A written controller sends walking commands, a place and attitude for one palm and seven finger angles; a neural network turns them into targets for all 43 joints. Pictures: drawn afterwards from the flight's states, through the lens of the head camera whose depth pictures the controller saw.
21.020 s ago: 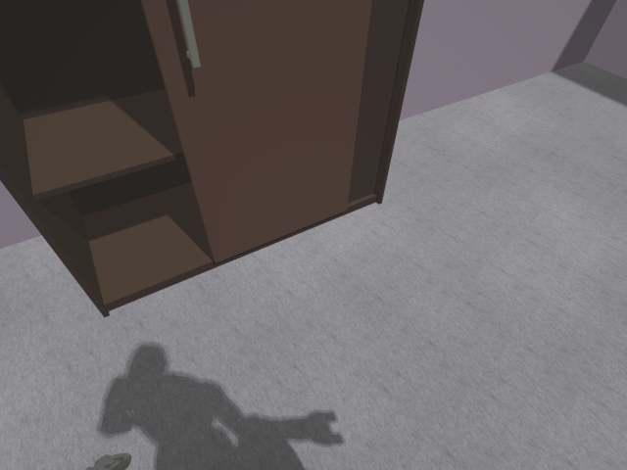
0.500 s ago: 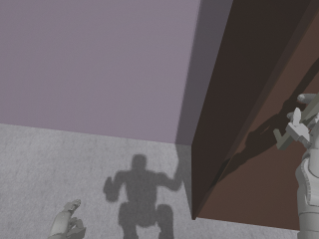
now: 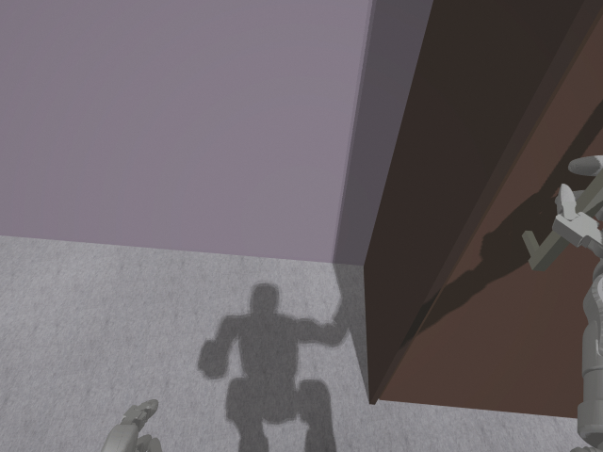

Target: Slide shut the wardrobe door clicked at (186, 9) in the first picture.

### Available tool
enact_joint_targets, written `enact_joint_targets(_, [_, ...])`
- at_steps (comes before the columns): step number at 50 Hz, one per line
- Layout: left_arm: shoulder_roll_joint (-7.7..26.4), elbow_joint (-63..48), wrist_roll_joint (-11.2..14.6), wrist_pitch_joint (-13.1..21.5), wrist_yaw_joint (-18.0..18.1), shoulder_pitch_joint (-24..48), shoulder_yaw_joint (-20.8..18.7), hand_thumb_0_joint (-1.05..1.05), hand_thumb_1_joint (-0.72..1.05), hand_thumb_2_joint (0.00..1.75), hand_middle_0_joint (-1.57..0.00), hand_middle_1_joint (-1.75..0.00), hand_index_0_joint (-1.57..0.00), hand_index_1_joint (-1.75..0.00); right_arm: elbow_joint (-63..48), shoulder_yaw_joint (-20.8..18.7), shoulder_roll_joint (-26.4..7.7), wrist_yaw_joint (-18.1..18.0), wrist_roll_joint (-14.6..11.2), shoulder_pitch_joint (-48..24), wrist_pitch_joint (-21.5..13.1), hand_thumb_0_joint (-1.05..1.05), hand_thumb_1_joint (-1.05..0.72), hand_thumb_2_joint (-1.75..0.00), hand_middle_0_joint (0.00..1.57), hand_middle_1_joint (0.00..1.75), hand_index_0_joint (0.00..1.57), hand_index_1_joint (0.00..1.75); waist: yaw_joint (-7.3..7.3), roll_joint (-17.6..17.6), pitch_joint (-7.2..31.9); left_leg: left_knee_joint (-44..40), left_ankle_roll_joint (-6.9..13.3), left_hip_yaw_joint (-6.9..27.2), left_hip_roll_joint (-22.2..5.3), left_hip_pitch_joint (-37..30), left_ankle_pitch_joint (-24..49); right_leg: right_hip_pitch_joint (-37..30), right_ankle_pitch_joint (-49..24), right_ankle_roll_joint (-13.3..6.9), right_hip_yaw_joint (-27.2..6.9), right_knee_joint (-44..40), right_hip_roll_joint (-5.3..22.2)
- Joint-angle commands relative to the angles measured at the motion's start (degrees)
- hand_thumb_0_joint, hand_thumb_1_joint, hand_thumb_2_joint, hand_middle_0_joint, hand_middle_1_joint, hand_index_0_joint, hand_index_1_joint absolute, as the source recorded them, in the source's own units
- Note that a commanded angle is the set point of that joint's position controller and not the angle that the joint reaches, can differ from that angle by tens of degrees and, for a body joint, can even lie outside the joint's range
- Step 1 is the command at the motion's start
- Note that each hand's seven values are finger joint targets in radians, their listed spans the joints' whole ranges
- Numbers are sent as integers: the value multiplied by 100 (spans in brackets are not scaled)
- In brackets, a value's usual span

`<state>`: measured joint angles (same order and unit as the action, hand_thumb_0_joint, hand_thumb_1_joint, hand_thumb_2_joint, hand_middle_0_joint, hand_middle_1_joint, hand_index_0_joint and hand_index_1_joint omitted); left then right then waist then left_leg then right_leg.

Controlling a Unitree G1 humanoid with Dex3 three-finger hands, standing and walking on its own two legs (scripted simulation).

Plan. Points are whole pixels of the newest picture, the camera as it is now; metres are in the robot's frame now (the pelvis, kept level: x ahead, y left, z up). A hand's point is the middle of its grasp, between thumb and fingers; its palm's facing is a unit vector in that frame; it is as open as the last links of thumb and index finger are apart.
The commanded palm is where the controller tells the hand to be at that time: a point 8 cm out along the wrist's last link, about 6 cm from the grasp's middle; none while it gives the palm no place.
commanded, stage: loosen the grip on the handle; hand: right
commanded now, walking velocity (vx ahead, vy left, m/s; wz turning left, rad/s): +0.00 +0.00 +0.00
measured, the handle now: (599, 169) +0.39 -0.32 +0.22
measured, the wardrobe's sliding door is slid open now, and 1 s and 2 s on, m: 0.00 0.00 0.00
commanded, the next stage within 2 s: slip the hand off the handle in 0.52 s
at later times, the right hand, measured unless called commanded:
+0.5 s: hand (563, 223) +0.36 -0.30 +0.17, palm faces +0.48 +0.85 -0.23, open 14.0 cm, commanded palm +0.30 -0.33 +0.17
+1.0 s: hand out of the picture +0.35 -0.35 +0.16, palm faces +0.51 +0.83 -0.23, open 14.7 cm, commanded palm +0.30 -0.38 +0.17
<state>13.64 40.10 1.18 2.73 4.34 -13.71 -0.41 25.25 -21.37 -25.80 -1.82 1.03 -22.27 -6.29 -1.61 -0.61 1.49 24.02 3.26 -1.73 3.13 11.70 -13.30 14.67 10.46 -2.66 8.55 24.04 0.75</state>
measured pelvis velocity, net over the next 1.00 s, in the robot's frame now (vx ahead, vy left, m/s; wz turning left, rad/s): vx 0.00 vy -0.01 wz -0.06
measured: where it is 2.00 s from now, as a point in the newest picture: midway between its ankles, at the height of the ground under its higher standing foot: outside the picture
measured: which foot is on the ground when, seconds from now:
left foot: down 0.00-1.00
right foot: down 0.00-1.00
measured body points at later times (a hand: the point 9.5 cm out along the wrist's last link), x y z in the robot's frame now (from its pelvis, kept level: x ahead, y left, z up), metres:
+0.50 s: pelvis -0.01 -0.01 -0.01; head +0.00 -0.01 +0.44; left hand +0.13 +0.24 -0.11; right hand +0.32 -0.34 +0.18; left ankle -0.01 +0.08 -0.74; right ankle +0.03 -0.09 -0.74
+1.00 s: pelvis +0.00 -0.01 -0.01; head +0.02 -0.02 +0.44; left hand +0.16 +0.23 -0.11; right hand +0.32 -0.39 +0.17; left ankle -0.01 +0.08 -0.74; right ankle +0.03 -0.09 -0.74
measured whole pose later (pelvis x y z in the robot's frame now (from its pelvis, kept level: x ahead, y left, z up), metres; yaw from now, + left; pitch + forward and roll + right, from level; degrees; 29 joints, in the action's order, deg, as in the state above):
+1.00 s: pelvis +0.00 -0.01 -0.01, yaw -3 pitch +4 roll +1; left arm 14.3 38.7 1.4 3.9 6.6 -13.7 1.9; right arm 23.7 -22.8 -27.6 -1.2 -1.9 -22.6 -5.3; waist -1.0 -0.4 2.6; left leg 31.5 2.3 -5.1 1.6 17.6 -17.7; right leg 22.6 14.5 -3.8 4.9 33.2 -0.6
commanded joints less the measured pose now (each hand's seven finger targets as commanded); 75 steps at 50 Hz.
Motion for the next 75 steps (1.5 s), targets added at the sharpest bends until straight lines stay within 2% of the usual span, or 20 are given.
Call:
enact_joint_targets(1, [980, -826, -27, 756, -118, 317, -380, 0, 90, 90, -20, -30, -20, -30, -1163, -786, -1131, 221, -458, -1456, -16, 0, -42, -67, 45, 140, 45, 140, -324, -1551, 2238, 108, -94, 30, -295, 545, 1144, -2218, -3413, 505, -759, 263, 186])
enact_joint_targets(3, [941, -970, -68, 727, -166, 492, -282, 0, 90, 90, -20, -30, -20, -30, -1670, -130, -885, -119, -172, -1808, -192, 0, -17, -55, 45, 140, 45, 140, -72, -644, 1669, 68, -132, 10, -305, 648, 882, -1498, -1742, 209, -713, 200, 158])
enact_joint_targets(5, [1023, -990, -11, 660, -141, 445, -230, 0, 90, 90, -20, -30, -20, -30, -1353, -53, -891, -385, -133, -1919, -204, 0, 7, -43, 45, 140, 45, 140, 150, 422, 1267, -46, -235, 55, -330, 819, 97, -812, -352, 51, -799, 105, 158])
enact_joint_targets(6, [1019, -982, 17, 637, -89, 503, -201, 0, 90, 90, -20, -30, -20, -30, -1359, -252, -1202, -497, -117, -2071, -244, 0, 19, -37, 45, 140, 45, 140, 122, 503, 1227, -120, -258, 144, -366, 792, -343, -636, 184, 38, -826, 31, 136])
enact_joint_targets(9, [951, -952, 37, 657, 8, 619, -97, 0, 90, 90, -20, -30, -20, -30, -1282, 120, -1157, -661, -7, -2718, -264, 0, 55, -20, 42, 137, 42, 137, 211, 80, 1122, -262, -243, 341, -447, 903, -1068, -398, 1125, 17, -850, -32, 68])
enact_joint_targets(13, [903, -825, 50, 704, 66, 579, -48, 0, 90, 90, -20, -30, -20, -30, -895, 362, -1187, -696, 168, -2924, -309, 0, 55, -20, 37, 130, 37, 130, 254, -137, 769, -297, -221, 370, -473, 1027, -1361, -225, 1469, 16, -932, 34, 58])
enact_joint_targets(19, [880, -797, -7, 646, 112, 521, -87, 0, 90, 90, -20, -30, -20, -30, -1170, -131, -1561, -582, -105, -2638, -366, 0, 55, -20, 29, 120, 29, 120, 80, -162, 1257, -235, -182, 499, -510, 515, -857, -127, 683, 2, -883, 287, 80])
enact_joint_targets(21, [845, -859, -6, 675, 99, 491, -72, 0, 90, 90, -20, -30, -20, -30, -1503, 69, -1211, -546, -183, -2480, -410, 0, 55, -20, 26, 117, 26, 117, 71, -337, 1321, -40, -154, 313, -419, 617, -183, -477, 100, -10, -909, 324, 103])
enact_joint_targets(25, [899, -844, -40, 618, 120, 325, -85, 0, 90, 90, -20, -30, -20, -30, -1729, -245, -1346, -536, -299, -1940, -203, 0, 55, -20, 25, 115, 25, 115, 28, -75, 1570, 236, -179, 189, -360, 421, 1150, -657, -1159, 12, -867, 503, 104])
enact_joint_targets(30, [837, -930, -35, 523, 98, 343, -98, 0, 90, 90, -20, -30, -20, -30, -2388, -221, -1183, -534, -317, -1621, 26, 0, 55, -20, 25, 115, 25, 115, -51, -297, 1816, 400, -172, 113, -321, 374, 1593, -934, -1783, 85, -858, 574, 103])
enact_joint_targets(31, [853, -821, -31, 478, 121, 249, -98, 0, 90, 90, -20, -30, -20, -30, -1813, -201, -1099, -551, -295, -1484, 112, 0, 55, -20, 25, 115, 25, 115, 72, -37, 1460, 364, -196, 79, -314, 589, 1469, -784, -1617, 99, -858, 584, 115])
enact_joint_targets(32, [870, -853, -22, 444, 127, 223, -100, 0, 90, 90, -20, -30, -20, -30, -1847, -322, -1197, -535, -311, -1418, 113, 0, 55, -20, 25, 115, 25, 115, 15, 65, 1461, 360, -202, 68, -310, 565, 1407, -708, -1548, 100, -881, 562, 106])
enact_joint_targets(34, [869, -907, -35, 387, 174, 291, -105, 0, 90, 90, -20, -30, -20, -30, -2076, -544, -1525, -508, -287, -1510, 84, 0, 55, -20, 25, 115, 25, 115, -31, -105, 1595, 358, -181, 133, -318, 444, 1371, -682, -1491, 84, -852, 572, 97])
enact_joint_targets(45, [868, -844, -9, 362, 281, 209, -61, 0, 90, 90, -20, -30, -20, -30, -1600, -425, -1766, -64, -284, -2287, -292, 0, 55, -20, 25, 115, 25, 115, 153, -541, 1657, 325, -160, 150, -284, 816, 820, -743, -1044, 85, -993, 619, 81])
enact_joint_targets(49, [903, -832, -7, 399, 288, 143, -72, 0, 90, 90, -20, -30, -20, -30, -1417, -495, -1790, 49, -414, -2221, -377, 0, 55, -20, 25, 115, 25, 115, 142, -408, 1620, 336, -150, 108, -253, 893, 737, -692, -997, 94, -1065, 646, 99])
enact_joint_targets(55, [969, -811, -5, 380, 307, 66, -39, 0, 90, 90, -20, -30, -20, -30, -918, -931, -2417, 109, -395, -2307, -451, 0, 55, -20, 25, 115, 25, 115, 92, -337, 1533, 356, -182, 165, -278, 827, 550, -227, -653, 47, -1005, 651, 68])
enact_joint_targets(59, [978, -795, -25, 399, 297, -27, -49, 0, 90, 90, -20, -30, -20, -30, -821, -812, -2337, 189, -390, -2418, -560, 0, 55, -20, 25, 115, 25, 115, 152, -520, 1541, 370, -154, 144, -239, 1042, 358, -345, -533, 65, -1099, 671, 95])
enact_joint_targets(64, [1014, -911, 1, 408, 266, -57, -80, 0, 90, 90, -20, -30, -20, -30, -796, -1004, -2330, 385, -604, -1640, -592, 0, 55, -20, 25, 115, 25, 115, -2, -281, 1651, 410, -156, 158, -231, 875, 381, -201, -529, 38, -1065, 716, 101])
enact_joint_targets(67, [974, -1043, 18, 436, 220, 49, -85, 0, 90, 90, -20, -30, -20, -30, -1491, -1110, -2297, 419, -690, -1239, -656, 0, 55, -20, 25, 115, 25, 115, -142, -529, 1821, 508, -140, 120, -188, 838, 517, -368, -781, 53, -1083, 717, 99])
enact_joint_targets(75, [917, -1129, 21, 537, 274, 365, -37, 0, 90, 90, -20, -30, -20, -30, -2547, -1168, -2065, 304, -835, -562, -361, 0, 55, -20, 25, 115, 25, 115, -149, -563, 1453, 476, -154, 56, -179, 988, 239, -348, -436, 89, -1154, 570, 119])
